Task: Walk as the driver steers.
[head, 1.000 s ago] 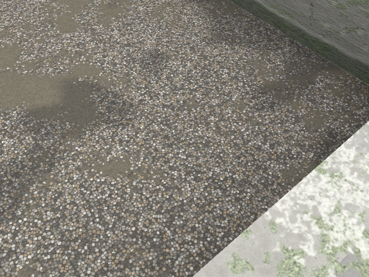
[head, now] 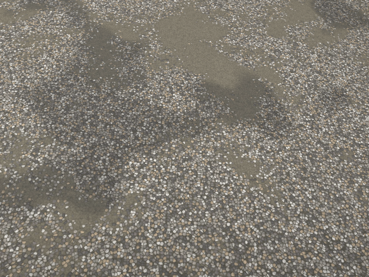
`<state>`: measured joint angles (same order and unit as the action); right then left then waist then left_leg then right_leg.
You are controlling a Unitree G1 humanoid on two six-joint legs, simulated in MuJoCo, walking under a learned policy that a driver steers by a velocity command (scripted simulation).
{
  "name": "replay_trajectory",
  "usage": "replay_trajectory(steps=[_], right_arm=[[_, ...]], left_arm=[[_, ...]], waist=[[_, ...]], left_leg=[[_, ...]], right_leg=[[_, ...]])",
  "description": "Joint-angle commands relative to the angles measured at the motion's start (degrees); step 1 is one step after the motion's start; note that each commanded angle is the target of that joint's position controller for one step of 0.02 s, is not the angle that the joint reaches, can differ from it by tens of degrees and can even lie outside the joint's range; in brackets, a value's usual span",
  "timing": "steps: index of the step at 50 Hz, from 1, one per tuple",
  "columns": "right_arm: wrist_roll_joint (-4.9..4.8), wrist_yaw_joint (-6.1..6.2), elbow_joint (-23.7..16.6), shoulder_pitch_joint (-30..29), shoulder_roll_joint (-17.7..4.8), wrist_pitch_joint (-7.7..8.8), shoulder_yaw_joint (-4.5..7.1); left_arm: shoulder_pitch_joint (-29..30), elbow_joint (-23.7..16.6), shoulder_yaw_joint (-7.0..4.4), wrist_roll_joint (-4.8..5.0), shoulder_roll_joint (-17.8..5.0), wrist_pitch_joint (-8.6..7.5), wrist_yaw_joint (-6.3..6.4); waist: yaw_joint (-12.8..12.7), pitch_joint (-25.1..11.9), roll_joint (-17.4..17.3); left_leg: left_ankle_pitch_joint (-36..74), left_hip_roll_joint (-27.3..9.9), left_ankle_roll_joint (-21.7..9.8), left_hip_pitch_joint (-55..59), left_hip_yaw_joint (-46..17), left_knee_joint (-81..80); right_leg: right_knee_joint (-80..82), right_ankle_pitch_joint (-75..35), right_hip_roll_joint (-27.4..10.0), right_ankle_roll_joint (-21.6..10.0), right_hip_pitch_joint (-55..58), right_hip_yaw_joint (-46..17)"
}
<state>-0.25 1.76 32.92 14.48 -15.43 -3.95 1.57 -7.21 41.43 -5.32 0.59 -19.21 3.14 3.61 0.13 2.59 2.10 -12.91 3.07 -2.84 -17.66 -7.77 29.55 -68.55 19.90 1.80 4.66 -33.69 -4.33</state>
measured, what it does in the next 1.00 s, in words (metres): steps on the spot, turning left: right foot, then left foot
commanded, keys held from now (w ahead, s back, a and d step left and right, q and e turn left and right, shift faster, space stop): q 0.28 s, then no key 0.32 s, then w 0.40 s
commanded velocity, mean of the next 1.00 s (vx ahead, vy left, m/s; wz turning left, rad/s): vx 0.10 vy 0.00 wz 0.30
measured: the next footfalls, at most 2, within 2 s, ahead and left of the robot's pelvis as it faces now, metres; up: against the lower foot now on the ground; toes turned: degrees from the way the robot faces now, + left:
right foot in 0.26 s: +0.05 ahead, -0.14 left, +0.00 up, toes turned +16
left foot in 0.62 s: -0.06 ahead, +0.10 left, +0.00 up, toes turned +11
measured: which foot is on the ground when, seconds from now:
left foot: down 0.00-0.26, up 0.28-0.60, down 0.62-0.90, up 0.92-1.00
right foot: up 0.00-0.24, down 0.26-0.66, up 0.68-0.88, down 0.90-1.00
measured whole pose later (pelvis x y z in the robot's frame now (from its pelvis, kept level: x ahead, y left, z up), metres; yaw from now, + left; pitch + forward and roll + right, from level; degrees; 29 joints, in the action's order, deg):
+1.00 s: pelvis +0.00 -0.03 -0.01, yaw +16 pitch +1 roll +1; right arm 1.1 1.4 42.3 16.9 -14.4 -2.7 2.7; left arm -18.6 38.8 -1.7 -1.0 -13.4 -0.2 0.5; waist 0.0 -2.4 -2.6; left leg -23.6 4.0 -3.3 -22.9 -6.6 54.3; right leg -33.6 18.2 2.7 -5.2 -17.0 3.7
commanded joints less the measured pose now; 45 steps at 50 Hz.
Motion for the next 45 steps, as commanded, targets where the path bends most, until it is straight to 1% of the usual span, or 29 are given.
replay_trajectory(steps=[1, 6, 9, 11, 12, 13, 14, 15, 16, 17, 19, 21, 23, 25, 27, 28, 29, 30, 31, 32, 33, 34, 35, 37, 40, 42, 43, 44, 45], right_arm=[[-0.81, 1.18, -3.2, 1.35, -8.69, 0.64, 2.82], [-0.33, 1.35, -4.43, 0.42, -9.9, -0.04, 3.95], [-0.96, 1.35, -4.78, -0.82, -9.78, -0.49, 4.34], [-1.91, 1.26, -5.11, -2.47, -9.34, -0.73, 4.43], [-2.5, 1.31, -5.26, -3.46, -9.25, -0.71, 4.43], [-2.36, 1.32, -5.17, -2.22, -7.94, -0.57, 4.15], [-1.86, 1.44, -5.71, 1.07, -6.1, -0.49, 3.88], [-1.5, 1.78, -5.21, 1.67, -10.03, 0.11, 5.35], [-1.73, 1.85, -3.0, 2.37, -13.02, 0.21, 6.48], [-1.97, 1.95, -0.88, 3.07, -12.03, -0.32, 6.44], [-1.67, 2.04, 0.84, 3.65, -8.39, -1.51, 5.43], [-2.31, 1.36, 0.5, 1.91, -5.69, -1.24, 4.27], [-2.24, 1.09, 0.26, -0.53, -3.93, -0.88, 3.28], [-1.44, 0.73, 1.01, -0.7, -2.86, -0.34, 2.44], [-1.34, 0.29, 1.79, -0.7, -2.61, 0.44, 2.04], [-1.47, 0.13, 2.62, 0.26, -3.26, 0.8, 2.15], [-1.4, -0.03, 3.9, 2.33, -3.31, 1.16, 2.16], [-0.77, -0.19, 5.02, 4.07, -2.88, 1.46, 1.91], [0.43, -0.32, 5.49, 5.83, -2.47, 1.58, 1.27], [2.91, -0.85, 4.24, 1.27, -7.57, 1.63, 1.83], [1.92, -1.46, 5.16, 1.66, -9.75, 1.56, 2.8], [1.79, -1.84, 4.96, 1.32, -9.07, 1.19, 2.91], [1.82, -1.8, 4.91, 2.25, -8.61, 0.98, 2.78], [2.12, -1.09, 5.9, 4.57, -6.98, 1.29, 2.3], [1.85, -0.59, 6.18, 4.25, -5.53, 2.24, 2.12], [1.28, -0.47, 5.32, 1.26, -5.43, 2.44, 2.17], [0.77, -0.37, 4.96, -0.25, -5.63, 2.43, 2.27], [0.31, -0.14, 4.69, -1.4, -5.41, 2.38, 2.28], [0.44, 0.16, 4.38, -2.38, -2.61, 2.44, 1.69]], left_arm=[[2.61, -4.47, 0.18, -0.12, -1.66, -1.24, -0.34], [2.92, -3.81, 0.63, 0.38, -1.38, -3.08, -2.14], [1.31, -3.17, 0.35, 0.6, -2.25, -4.3, -3.55], [-0.2, -2.83, 0.54, 0.16, -1.67, -4.55, -3.98], [-1.98, -2.3, 0.5, -0.37, -1.58, -4.72, -4.0], [-3.49, -2.15, 0.21, -1.29, -3.14, -4.65, -3.91], [-2.77, -2.6, -0.95, -2.4, -8.62, -4.21, -3.89], [-1.83, -3.34, -1.08, -3.44, -8.57, -4.13, -4.25], [1.26, -4.95, -0.16, -3.14, -5.45, -3.9, -4.11], [3.35, -5.7, 0.62, -2.53, -2.73, -3.41, -3.84], [3.81, -5.91, 1.67, -1.48, -0.38, -2.76, -3.24], [1.77, -5.44, 1.97, -1.7, 0.17, -2.14, -2.85], [-0.74, -5.02, 2.04, -1.57, 0.57, -1.91, -2.5], [-0.99, -5.25, 1.32, -1.17, -1.24, -1.8, -2.3], [-2.76, -4.68, 0.67, -0.34, -2.87, -1.4, -1.99], [-3.86, -4.29, 0.59, 0.17, -3.07, -1.11, -1.74], [-3.64, -4.07, 0.79, 0.75, -2.69, -0.88, -1.57], [-4.14, -3.5, 1.11, 1.34, -1.88, -0.91, -1.58], [-5.54, -2.85, 1.91, 0.89, 0.37, -1.44, -1.86], [-6.63, -4.27, 1.71, -1.9, 0.81, -1.64, -3.3], [-3.05, -5.3, 2.26, -1.73, 1.65, -1.18, -3.41], [-0.45, -6.21, 1.89, -1.79, -0.02, -0.85, -3.52], [1.23, -6.64, 1.73, -1.74, -0.13, -0.82, -3.73], [1.28, -7.47, 1.67, -1.8, 0.34, -1.26, -3.87], [-0.98, -7.65, 2.17, -1.95, 1.33, -2.21, -3.94], [-3.27, -7.56, 2.4, -1.72, 1.87, -2.39, -3.92], [-6.41, -6.76, 2.44, -1.68, 2.39, -2.39, -3.81], [-11.71, -4.94, 2.35, -1.84, 2.86, -2.43, -3.59], [-16.57, -3.22, 2.05, -1.84, 2.1, -2.9, -3.14]], waist=[[0.85, -5.46, -9.88], [1.72, -6.22, -12.15], [1.72, -7.15, -13.98], [0.61, -7.77, -13.04], [-0.77, -7.95, -11.45], [-0.64, -9.16, -7.07], [2.07, -8.38, 10.62], [1.59, -7.14, 15.83], [2.47, -5.83, 9.23], [3.16, -4.49, 5.64], [2.56, -3.15, 4.65], [1.32, -2.57, 5.84], [-0.68, -2.54, 6.85], [-1.46, -3.84, 7.83], [-2.58, -4.39, 10.31], [-2.67, -4.56, 10.64], [-1.38, -4.64, 9.86], [-0.08, -4.5, 8.24], [0.44, -7.34, 4.97], [-1.66, -6.86, -7.79], [0.47, -5.75, -16.96], [2.06, -1.8, -14.49], [3.32, -0.04, -13.06], [4.1, 1.38, -14.07], [2.99, -0.23, -12.28], [1.17, -0.87, -11.72], [-0.78, -1.12, -11.09], [-3.45, -1.43, -9.16], [-5.45, -2.25, -4.46]], left_leg=[[12.67, -11.61, -10.58, 11.06, -16.28, -5.93], [7.35, -10.53, -10.6, 6.7, -22.25, -5.75], [8.23, -9.73, -9.4, 6.14, -26.26, -6.35], [6.41, -8.37, -7.35, 5.41, -27.46, -5.77], [2.8, -7.03, -5.64, 3.05, -26.78, -4.77], [-5.87, -4.29, -3.02, -1.39, -23.75, -0.68], [-21.01, 6.27, 0.71, -9.87, -12.33, 13.61], [-27.43, 7.7, 3.64, -13.06, -7.38, 28.61], [-23.82, 5.11, 5.26, -13.52, -6.72, 38.43], [-20.61, 4.95, 6.14, -13.6, -5.89, 42.03], [-16.11, 5.18, 7.64, -14.54, -4.97, 48.02], [-14.57, 4.76, 8.29, -14.28, -2.96, 44.81], [-14.48, 2.95, 8.81, -14.44, -2.13, 33.98], [-16.14, 0.25, 8.71, -8.94, 1.22, 20.62], [-17.62, -0.94, 8.35, -3.38, 5.2, 10.72], [-14.34, -0.95, 7.98, -1.32, 6.03, 6.44], [-7.53, -1.12, 7.08, 2.33, 6.4, -0.13], [1.35, -1.23, 5.75, 7.15, 6.35, -8.01], [7.02, -3.71, 4.31, 14.59, 2.41, -10.81], [3.6, -9.53, 1.78, 16.08, -7.48, -12.24], [-11.48, -11.4, -2.11, 8.46, -10.91, -14.13], [-23.45, -11.68, -4.47, 7.87, -12.67, -16.6], [-26.29, -12.71, -5.91, 7.91, -14.4, -18.07], [-21.66, -13.81, -8.0, 9.28, -15.12, -18.3], [-13.74, -13.6, -9.65, 9.91, -12.38, -16.13], [-10.73, -12.28, -9.01, 4.19, -9.57, -14.74], [-10.44, -11.47, -8.18, -0.36, -8.2, -13.23], [-11.89, -10.24, -7.04, -5.99, -6.97, -10.15], [-14.06, -7.37, -5.2, -13.59, -4.72, -2.43]], right_leg=[[7.24, -2.05, -0.69, 0.05, -4.93, -1.89], [21.11, 2.87, 0.44, -1.14, 4.02, -2.01], [28.07, 2.45, 1.06, -2.57, 9.32, -2.31], [35.97, -1.19, 0.51, -4.06, 14.44, -1.83], [42.61, -8.1, -0.33, -4.92, 19.43, -1.09], [45.35, -15.71, -5.83, -6.55, 26.04, -4.26], [47.38, -31.66, -18.19, -13.6, 29.07, -17.15], [50.15, -34.76, -25.24, -20.23, 24.03, -25.69], [49.61, -31.32, -23.93, -20.76, 21.86, -21.9], [48.93, -26.85, -19.33, -18.61, 20.52, -16.13], [48.17, -23.99, -15.65, -17.19, 20.57, -10.64], [48.66, -20.12, -13.17, -17.74, 21.75, -7.59], [48.24, -16.23, -12.8, -17.99, 25.77, -7.61], [47.36, -15.14, -12.59, -17.43, 26.32, -7.07], [46.89, -17.76, -12.8, -17.82, 25.31, -7.92], [46.52, -19.38, -13.31, -17.88, 25.18, -9.09], [45.71, -20.98, -13.4, -17.21, 23.92, -9.37], [45.45, -22.16, -13.13, -15.59, 21.8, -8.99], [46.33, -13.35, -11.99, -11.73, 18.9, -8.09], [40.06, -1.67, -4.92, -6.33, 12.01, 0.27], [39.05, 4.5, -1.48, -5.01, 12.68, 4.86], [34.66, 4.21, -0.4, -4.87, 9.24, 7.1], [31.53, 4.44, 0.27, -5.04, 6.05, 7.72], [24.68, 5.99, -1.17, -5.31, 1.34, 6.28], [24.05, 6.16, -1.6, -6.27, 1.76, 6.32], [29.45, 3.82, -0.63, -7.5, 10.02, 7.6], [34.21, -0.38, 0.03, -8.4, 16.95, 8.49], [39.54, -4.77, 1.21, -8.9, 25.72, 9.59], [41.66, -4.26, -0.74, -8.63, 35.57, 5.14]])
Over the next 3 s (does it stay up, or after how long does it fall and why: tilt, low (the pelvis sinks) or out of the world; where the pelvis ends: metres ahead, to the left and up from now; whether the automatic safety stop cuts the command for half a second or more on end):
stays up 0.19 0.06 -0.02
